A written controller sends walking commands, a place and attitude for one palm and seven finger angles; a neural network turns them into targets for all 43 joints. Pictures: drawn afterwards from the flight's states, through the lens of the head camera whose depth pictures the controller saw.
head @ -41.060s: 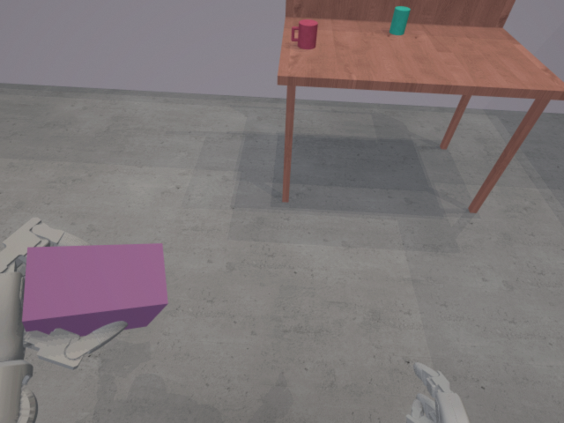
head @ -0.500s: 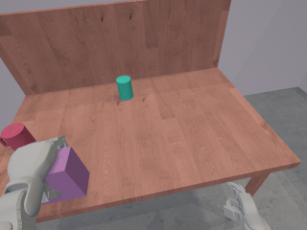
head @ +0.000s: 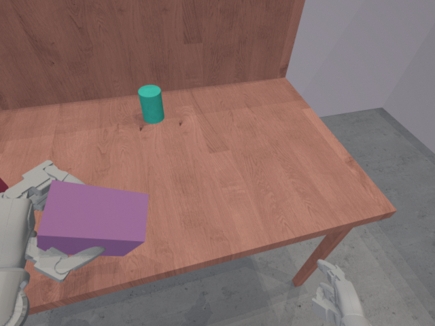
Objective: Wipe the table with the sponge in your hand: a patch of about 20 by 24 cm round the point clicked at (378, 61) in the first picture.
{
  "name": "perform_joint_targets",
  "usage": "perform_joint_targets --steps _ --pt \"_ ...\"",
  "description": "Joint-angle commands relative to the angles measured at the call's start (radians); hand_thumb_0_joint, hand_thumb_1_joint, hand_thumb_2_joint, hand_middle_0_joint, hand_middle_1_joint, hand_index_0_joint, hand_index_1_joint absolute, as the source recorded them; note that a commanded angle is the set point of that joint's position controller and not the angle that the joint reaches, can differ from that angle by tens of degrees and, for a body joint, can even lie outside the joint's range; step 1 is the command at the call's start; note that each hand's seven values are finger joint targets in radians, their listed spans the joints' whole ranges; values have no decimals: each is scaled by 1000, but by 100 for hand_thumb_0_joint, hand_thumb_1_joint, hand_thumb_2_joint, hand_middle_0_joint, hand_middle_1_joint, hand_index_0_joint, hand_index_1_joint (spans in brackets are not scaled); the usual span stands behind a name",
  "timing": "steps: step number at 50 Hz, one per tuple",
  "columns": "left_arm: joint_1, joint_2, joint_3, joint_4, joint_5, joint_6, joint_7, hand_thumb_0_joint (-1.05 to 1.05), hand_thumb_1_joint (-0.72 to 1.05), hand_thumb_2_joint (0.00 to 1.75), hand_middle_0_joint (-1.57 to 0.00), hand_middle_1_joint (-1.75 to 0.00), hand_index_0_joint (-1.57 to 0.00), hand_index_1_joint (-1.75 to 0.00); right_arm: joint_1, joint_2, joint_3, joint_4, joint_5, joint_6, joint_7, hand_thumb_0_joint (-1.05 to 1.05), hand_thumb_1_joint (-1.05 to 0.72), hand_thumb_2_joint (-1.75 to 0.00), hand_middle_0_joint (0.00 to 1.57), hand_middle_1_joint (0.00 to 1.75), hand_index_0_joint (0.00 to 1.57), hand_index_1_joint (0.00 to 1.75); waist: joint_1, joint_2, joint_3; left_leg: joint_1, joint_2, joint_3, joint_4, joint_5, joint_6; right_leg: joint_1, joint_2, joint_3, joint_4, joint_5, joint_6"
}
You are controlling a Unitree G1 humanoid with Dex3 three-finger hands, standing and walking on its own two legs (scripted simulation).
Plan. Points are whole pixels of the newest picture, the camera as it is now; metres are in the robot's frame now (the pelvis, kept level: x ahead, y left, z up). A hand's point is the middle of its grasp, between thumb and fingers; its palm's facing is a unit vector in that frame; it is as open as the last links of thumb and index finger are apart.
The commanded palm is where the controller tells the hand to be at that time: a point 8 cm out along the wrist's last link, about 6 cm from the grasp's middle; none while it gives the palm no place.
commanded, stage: step back with the hand held close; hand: left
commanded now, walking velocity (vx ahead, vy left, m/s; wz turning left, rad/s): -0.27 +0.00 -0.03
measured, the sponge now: (107, 225) +0.22 +0.19 +0.13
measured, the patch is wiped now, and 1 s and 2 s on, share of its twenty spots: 1.00 1.00 1.00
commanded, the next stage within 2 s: stop stepping back and stand still in 1.32 s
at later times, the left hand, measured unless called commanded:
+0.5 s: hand (22, 246) +0.17 +0.26 +0.16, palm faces +0.38 -0.82 -0.42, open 10.4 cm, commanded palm +0.12 +0.30 +0.18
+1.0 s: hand out of the picture +0.12 +0.26 +0.16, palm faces +0.39 -0.84 -0.37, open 10.4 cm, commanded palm +0.07 +0.29 +0.18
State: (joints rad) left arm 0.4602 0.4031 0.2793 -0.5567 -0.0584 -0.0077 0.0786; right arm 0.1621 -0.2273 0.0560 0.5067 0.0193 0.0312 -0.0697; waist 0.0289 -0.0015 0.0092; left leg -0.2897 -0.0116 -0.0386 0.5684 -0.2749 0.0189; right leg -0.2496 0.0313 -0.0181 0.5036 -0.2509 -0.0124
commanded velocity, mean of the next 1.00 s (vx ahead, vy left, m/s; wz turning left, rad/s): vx -0.33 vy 0.00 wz -0.04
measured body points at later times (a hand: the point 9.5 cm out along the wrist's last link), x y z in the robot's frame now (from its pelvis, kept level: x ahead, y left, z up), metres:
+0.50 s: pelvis -0.04 +0.02 -0.01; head -0.03 +0.04 +0.44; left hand +0.14 +0.31 +0.18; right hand +0.14 -0.22 -0.08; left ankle +0.02 +0.11 -0.73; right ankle +0.01 -0.11 -0.73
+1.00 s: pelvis -0.09 +0.02 +0.00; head -0.07 +0.05 +0.44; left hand +0.09 +0.31 +0.18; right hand +0.09 -0.20 -0.08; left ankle +0.00 +0.11 -0.73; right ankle -0.12 -0.12 -0.74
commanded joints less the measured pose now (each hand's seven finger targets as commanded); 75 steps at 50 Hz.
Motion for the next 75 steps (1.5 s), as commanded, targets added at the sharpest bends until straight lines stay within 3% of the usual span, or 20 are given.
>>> perform_joint_targets --steps 1,11,18,22,25,28,31,35,38,42,47,51,53,56,59,62,65,68,72,75 --pt "10 179 193 -248 -32 -113 50 0 10 130 -120 -160 -120 -160 -70 -134 -78 -137 1 -48 -14 0 -90 -90 20 30 20 30 -8 123 -222 41 130 -132 -23 360 37 -9 -130 78 23 253 -21" --pt "-26 153 162 -208 -17 -147 59 0 10 130 -120 -160 -120 -160 -70 -149 -88 -126 0 -86 -21 0 -90 -90 20 30 20 30 -23 15 -132 -147 105 -157 -51 -84 42 -44 -120 108 -19 117 -35" --pt "-28 165 206 -266 17 -185 72 0 10 130 -120 -160 -120 -160 -67 -160 -94 -122 -15 -119 -26 0 -90 -90 20 30 20 30 -22 191 -133 -314 150 -256 -225 -345 83 65 -20 42 142 36 2" --pt "-55 163 215 -242 29 -191 58 0 10 130 -120 -160 -120 -160 -58 -162 -100 -113 -25 -139 -20 0 -90 -90 20 30 20 30 -21 193 -123 -332 182 -277 -250 -288 102 104 19 48 175 11 20" --pt "-57 121 176 -196 25 -187 50 0 10 130 -120 -160 -120 -160 -44 -149 -97 -106 -20 -138 -16 0 -90 -90 20 30 20 30 -22 80 -117 -293 149 -211 -131 -209 80 71 -28 84 70 118 0" --pt "-68 133 149 -189 3 -182 57 0 10 130 -120 -160 -120 -160 -38 -124 -98 -96 -12 -120 -15 0 -90 -90 20 30 20 30 -43 -107 -129 -140 56 -91 113 -153 8 -132 -221 273 -101 148 -92" --pt "-74 160 155 -221 -2 -186 76 0 10 130 -120 -160 -120 -160 -46 -110 -96 -91 -12 -101 -10 0 -90 -90 20 30 20 30 -52 -120 -163 -65 40 -48 231 -44 -16 -178 -314 288 -119 318 -129" --pt "-5 192 214 -280 -2 -201 85 0 10 130 -120 -160 -120 -160 -87 -123 -106 -116 -8 -79 -15 0 -90 -90 20 30 20 30 -33 15 -160 -110 117 -128 9 -33 16 -150 -180 165 -3 180 -56" --pt "-12 178 239 -338 27 -208 79 0 10 130 -120 -160 -120 -160 -103 -146 -110 -120 -29 -104 -16 0 -90 -90 20 30 20 30 -28 309 -184 -287 256 -330 -300 -198 102 13 27 34 332 -68 27" --pt "-23 138 207 -283 23 -194 78 0 10 130 -120 -160 -120 -160 -46 -124 -120 -74 -31 -147 -2 0 -90 -90 20 30 20 30 -17 160 -195 -15 264 -251 -214 141 110 -161 28 52 344 -223 30" --pt "-60 122 141 -265 30 -181 68 0 10 130 -120 -160 -120 -160 -67 -128 -89 -30 -35 -163 7 0 -90 -90 20 30 20 30 -9 215 -208 125 243 -227 -164 390 65 -76 22 72 -51 -26 17" --pt "-79 123 140 -250 18 -197 50 0 10 130 -120 -160 -120 -160 -73 -123 -103 -47 -10 -146 7 0 -90 -90 20 30 20 30 -11 13 -244 55 143 -98 36 208 6 -13 -79 121 -153 294 -38" --pt "-34 156 160 -250 -3 -200 61 0 10 130 -120 -160 -120 -160 -51 -105 -116 -64 9 -127 -1 0 -90 -90 20 30 20 30 -33 -181 -237 24 21 11 305 -54 -52 -124 -295 244 -173 455 -143" --pt "-25 184 205 -229 -1 -198 68 0 10 130 -120 -160 -120 -160 -93 -63 -85 -90 -9 -98 2 0 -90 -90 20 30 20 30 -34 -146 -173 -187 49 -49 432 -210 -45 -86 -364 255 -115 674 -177" --pt "-12 171 199 -186 -3 -199 68 0 10 130 -120 -160 -120 -160 -84 -88 -77 -94 -4 -77 -10 0 -90 -90 20 30 20 30 -56 -52 -185 -97 58 -3 -24 48 -31 -31 -254 160 61 680 -75" --pt "22 176 211 -209 -5 -198 74 0 10 130 -120 -160 -120 -160 -57 -138 -122 -101 4 -105 0 0 -90 -90 20 30 20 30 -29 205 -239 180 352 -285 -172 698 99 -300 -1 76 327 -181 21" --pt "-17 135 159 -326 3 -183 71 0 10 130 -120 -160 -120 -160 -5 -121 -112 -57 -19 -148 28 0 -90 -90 20 30 20 30 -32 186 -252 224 310 -204 -115 831 105 -343 -4 127 433 -229 28" --pt "-43 121 135 -361 12 -154 82 0 10 130 -120 -160 -120 -160 -26 -124 -112 -56 -6 -177 36 0 -90 -90 20 30 20 30 -24 216 -192 91 282 -163 -190 544 89 -225 -11 77 361 -132 29" --pt "-18 174 199 -270 19 -139 95 0 10 130 -120 -160 -120 -160 -41 -143 -112 -59 -14 -185 15 0 -90 -90 20 30 20 30 -29 235 -137 -144 261 -197 -285 -152 90 -44 18 48 246 -124 23" --pt "-8 146 195 -205 22 -145 85 0 10 130 -120 -160 -120 -160 -31 -138 -97 -70 -7 -183 12 0 -90 -90 20 30 20 30 -16 214 -139 -205 173 -117 -165 -371 35 102 37 -26 -9 -54 2"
